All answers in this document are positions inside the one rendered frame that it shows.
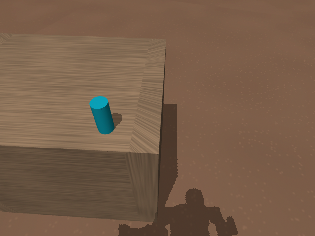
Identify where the can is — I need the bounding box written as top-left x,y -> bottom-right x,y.
89,96 -> 115,134

